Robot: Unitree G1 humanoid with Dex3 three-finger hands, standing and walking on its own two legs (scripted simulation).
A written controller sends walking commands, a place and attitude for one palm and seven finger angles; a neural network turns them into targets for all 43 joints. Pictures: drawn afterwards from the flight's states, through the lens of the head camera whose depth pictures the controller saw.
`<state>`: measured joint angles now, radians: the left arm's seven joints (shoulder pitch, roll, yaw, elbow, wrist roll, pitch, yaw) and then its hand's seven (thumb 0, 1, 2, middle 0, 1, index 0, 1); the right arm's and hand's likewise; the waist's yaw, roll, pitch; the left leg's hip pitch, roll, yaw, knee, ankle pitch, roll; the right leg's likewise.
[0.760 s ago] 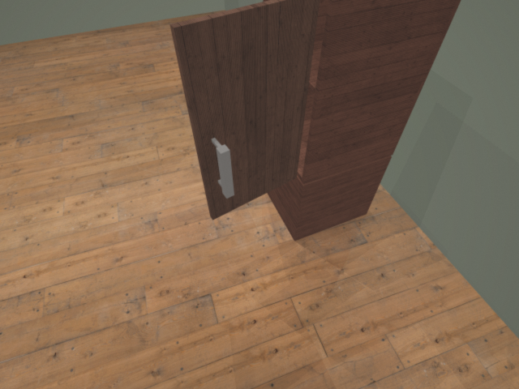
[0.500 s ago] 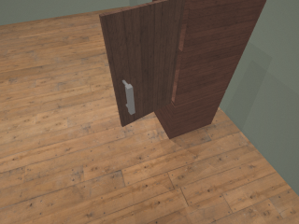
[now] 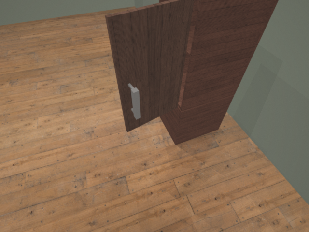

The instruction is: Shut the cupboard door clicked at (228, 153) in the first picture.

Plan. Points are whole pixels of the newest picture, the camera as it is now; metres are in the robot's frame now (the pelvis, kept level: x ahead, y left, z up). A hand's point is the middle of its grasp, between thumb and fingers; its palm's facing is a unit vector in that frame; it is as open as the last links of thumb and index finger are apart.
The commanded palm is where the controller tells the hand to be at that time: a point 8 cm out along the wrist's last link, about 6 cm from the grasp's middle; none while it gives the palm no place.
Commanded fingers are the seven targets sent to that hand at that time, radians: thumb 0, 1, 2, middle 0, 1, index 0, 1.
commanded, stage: look at it before walking up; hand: left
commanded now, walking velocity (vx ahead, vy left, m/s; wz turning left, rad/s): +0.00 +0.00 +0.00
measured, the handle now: (133, 101) +0.64 +0.13 -0.12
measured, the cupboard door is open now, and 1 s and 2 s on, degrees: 100 100 100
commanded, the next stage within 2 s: walk to a spot facing it in 0.08 s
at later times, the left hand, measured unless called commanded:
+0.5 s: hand out of the picture +0.07 +0.20 -0.18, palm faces -0.10 -0.96 -0.28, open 7.4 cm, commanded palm none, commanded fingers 0.00 0.90 0.90 -0.20 -0.30 -0.20 -0.30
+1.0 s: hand out of the picture +0.10 +0.16 -0.19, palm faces -0.31 -0.92 -0.23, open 7.4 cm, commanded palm none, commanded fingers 0.00 0.90 0.90 -0.20 -0.30 -0.20 -0.30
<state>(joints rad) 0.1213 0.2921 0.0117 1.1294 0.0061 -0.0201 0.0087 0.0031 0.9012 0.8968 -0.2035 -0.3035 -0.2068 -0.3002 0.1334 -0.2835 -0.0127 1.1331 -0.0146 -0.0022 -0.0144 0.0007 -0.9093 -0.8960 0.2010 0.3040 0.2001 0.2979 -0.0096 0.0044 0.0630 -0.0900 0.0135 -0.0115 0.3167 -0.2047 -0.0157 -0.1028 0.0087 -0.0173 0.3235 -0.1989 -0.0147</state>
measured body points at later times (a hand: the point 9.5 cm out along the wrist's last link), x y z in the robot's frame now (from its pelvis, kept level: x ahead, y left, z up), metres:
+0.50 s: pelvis -0.01 -0.01 -0.02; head +0.03 -0.02 +0.43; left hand +0.07 +0.25 -0.16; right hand +0.01 -0.26 -0.17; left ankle -0.02 +0.13 -0.75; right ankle -0.03 -0.10 -0.73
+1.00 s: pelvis -0.02 -0.01 -0.02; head +0.03 -0.02 +0.43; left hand +0.12 +0.21 -0.17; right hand +0.00 -0.29 -0.14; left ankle +0.03 +0.12 -0.75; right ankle -0.03 -0.11 -0.74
